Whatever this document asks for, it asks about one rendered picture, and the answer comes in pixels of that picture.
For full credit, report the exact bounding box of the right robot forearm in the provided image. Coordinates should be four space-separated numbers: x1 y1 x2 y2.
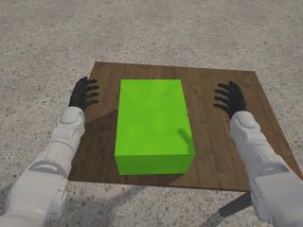
229 111 303 186

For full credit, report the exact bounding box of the right robot upper arm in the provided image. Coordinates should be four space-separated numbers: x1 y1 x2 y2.
249 171 303 227

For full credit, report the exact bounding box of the left robot forearm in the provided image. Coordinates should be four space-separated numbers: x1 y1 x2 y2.
5 106 85 212

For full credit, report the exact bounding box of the table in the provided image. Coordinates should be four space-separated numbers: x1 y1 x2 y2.
67 61 303 218

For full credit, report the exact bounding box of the right robot hand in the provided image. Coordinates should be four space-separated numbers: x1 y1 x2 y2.
213 80 246 120

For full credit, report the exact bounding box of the carton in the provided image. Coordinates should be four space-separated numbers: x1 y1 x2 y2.
115 79 196 175

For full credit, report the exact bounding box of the left robot hand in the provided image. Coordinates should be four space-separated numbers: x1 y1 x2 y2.
68 77 99 112

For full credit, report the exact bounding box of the left robot upper arm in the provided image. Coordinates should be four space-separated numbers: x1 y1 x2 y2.
0 170 69 227

